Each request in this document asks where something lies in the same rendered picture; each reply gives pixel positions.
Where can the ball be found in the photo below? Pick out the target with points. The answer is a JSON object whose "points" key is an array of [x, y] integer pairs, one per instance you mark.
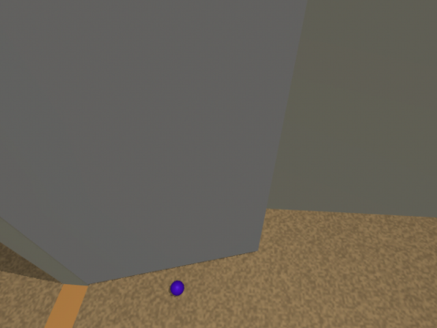
{"points": [[177, 288]]}

